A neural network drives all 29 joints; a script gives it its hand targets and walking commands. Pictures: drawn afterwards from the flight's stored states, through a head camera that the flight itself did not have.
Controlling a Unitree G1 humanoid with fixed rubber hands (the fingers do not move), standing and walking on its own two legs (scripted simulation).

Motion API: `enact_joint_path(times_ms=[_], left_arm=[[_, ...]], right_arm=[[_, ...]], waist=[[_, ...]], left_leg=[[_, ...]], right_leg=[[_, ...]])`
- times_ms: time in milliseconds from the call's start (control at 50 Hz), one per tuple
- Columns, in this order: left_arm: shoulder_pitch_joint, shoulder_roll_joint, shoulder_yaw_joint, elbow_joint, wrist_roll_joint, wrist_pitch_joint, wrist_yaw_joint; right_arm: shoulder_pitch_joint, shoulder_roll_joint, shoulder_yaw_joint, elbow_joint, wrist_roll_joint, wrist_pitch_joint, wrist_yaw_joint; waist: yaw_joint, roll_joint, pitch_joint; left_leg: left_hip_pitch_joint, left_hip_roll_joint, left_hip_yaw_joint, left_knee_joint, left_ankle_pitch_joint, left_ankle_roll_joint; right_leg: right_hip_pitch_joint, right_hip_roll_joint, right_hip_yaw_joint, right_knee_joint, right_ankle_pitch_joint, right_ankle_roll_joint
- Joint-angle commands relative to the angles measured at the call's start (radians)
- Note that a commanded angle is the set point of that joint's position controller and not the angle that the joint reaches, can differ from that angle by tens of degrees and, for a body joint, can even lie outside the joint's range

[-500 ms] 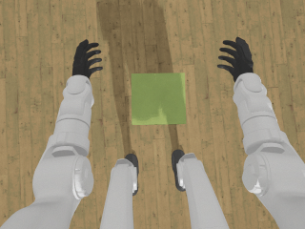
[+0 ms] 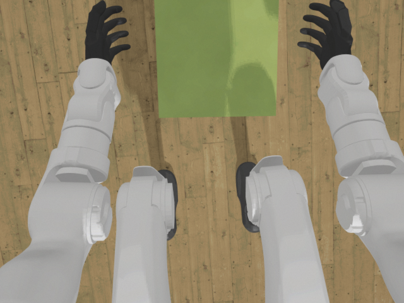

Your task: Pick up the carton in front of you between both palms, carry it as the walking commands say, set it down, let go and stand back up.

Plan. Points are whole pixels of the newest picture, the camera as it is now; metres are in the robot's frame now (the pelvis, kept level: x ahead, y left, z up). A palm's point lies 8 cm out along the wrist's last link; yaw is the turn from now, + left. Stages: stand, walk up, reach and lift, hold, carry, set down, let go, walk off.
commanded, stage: reach and lift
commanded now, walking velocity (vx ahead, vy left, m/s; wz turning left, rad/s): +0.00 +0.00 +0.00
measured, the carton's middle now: (212, 71) +0.49 -0.03 -0.30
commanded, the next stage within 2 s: none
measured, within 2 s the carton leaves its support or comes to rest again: leaves its support in 1.04 s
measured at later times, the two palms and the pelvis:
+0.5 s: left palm (118, 58) +0.52 +0.15 -0.23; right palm (301, 55) +0.50 -0.20 -0.23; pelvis +0.00 +0.00 -0.06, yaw +0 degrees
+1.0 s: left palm (134, 54) +0.53 +0.12 -0.23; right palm (289, 52) +0.51 -0.18 -0.23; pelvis -0.01 +0.00 -0.06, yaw +0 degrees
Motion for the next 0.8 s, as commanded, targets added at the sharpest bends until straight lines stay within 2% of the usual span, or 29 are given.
enact_joint_path(times_ms=[0,60,140,240,280,400,500,620,720,760,780], left_arm=[[-0.294,0.108,0.001,-0.028,-0.019,-0.016,0.002],[-0.341,0.117,-0.009,0.049,-0.03,-0.031,-0.002],[-0.387,0.137,-0.025,0.111,-0.047,-0.062,-0.007],[-0.428,0.168,-0.052,0.089,-0.067,-0.091,0.002],[-0.428,0.132,-0.069,0.074,-0.088,-0.093,0.001],[-0.356,0.112,-0.086,0.084,-0.092,-0.093,-0.001],[-0.324,0.093,-0.057,0.128,-0.066,-0.097,0.0],[-0.38,0.05,-0.083,0.122,-0.078,-0.103,0.006],[-0.445,-0.051,-0.135,0.14,-0.087,-0.108,0.015],[-0.453,-0.078,-0.121,0.171,-0.059,-0.112,0.021],[-0.494,-0.166,-0.155,0.155,-0.059,-0.115,0.008]], right_arm=[[-0.277,-0.143,0.0,-0.031,0.012,-0.017,-0.011],[-0.326,-0.148,0.011,0.043,0.016,-0.03,-0.016],[-0.377,-0.155,0.038,0.105,0.032,-0.056,-0.021],[-0.43,-0.165,0.071,0.068,0.069,-0.078,-0.034],[-0.439,-0.164,0.091,0.058,0.078,-0.083,-0.036],[-0.331,-0.118,0.096,0.085,0.072,-0.078,-0.047],[-0.316,-0.094,0.076,0.108,0.048,-0.082,-0.043],[-0.391,-0.063,0.108,0.076,0.058,-0.089,-0.042],[-0.449,0.045,0.147,0.11,0.065,-0.094,-0.048],[-0.464,0.084,0.146,0.137,0.054,-0.097,-0.043],[-0.511,0.181,0.186,0.116,0.058,-0.099,-0.028]], waist=[[-0.026,0.014,-1.065],[-0.028,0.01,-0.989],[-0.024,0.005,-0.951],[-0.023,0.016,-1.034],[-0.019,0.018,-1.035],[-0.032,0.004,-1.068],[-0.018,0.006,-0.933],[-0.012,0.001,-0.942],[-0.017,0.008,-0.927],[-0.003,0.008,-0.904],[0.007,0.003,-0.902]], left_leg=[[0.6,0.01,0.076,-0.123,0.078,-0.006],[0.543,0.018,0.068,-0.079,0.056,-0.004],[0.505,0.025,0.058,-0.017,0.092,-0.001],[0.554,0.023,0.056,0.048,0.192,0.003],[0.535,0.017,0.066,0.06,0.23,-0.004],[0.52,0.004,0.082,0.073,0.279,-0.011],[0.457,0.003,0.065,0.054,0.232,-0.002],[0.484,0.0,0.055,0.041,0.218,0.001],[0.504,-0.018,0.055,0.023,0.18,0.0],[0.504,-0.024,0.054,0.017,0.169,0.002],[0.502,-0.03,0.053,0.018,0.172,0.009]], right_leg=[[0.526,-0.027,-0.102,-0.137,0.106,0.002],[0.489,-0.036,-0.088,-0.096,0.086,-0.002],[0.481,-0.041,-0.065,-0.039,0.129,-0.004],[0.511,-0.034,-0.056,0.019,0.236,0.001],[0.546,-0.028,-0.053,0.032,0.272,-0.003],[0.614,-0.013,-0.061,0.05,0.358,0.003],[0.488,-0.014,-0.059,0.038,0.288,0.0],[0.475,-0.012,-0.064,0.028,0.252,0.0],[0.488,0.002,-0.071,0.008,0.211,-0.002],[0.475,0.01,-0.071,0.006,0.198,-0.003],[0.475,0.018,-0.068,0.007,0.195,-0.006]])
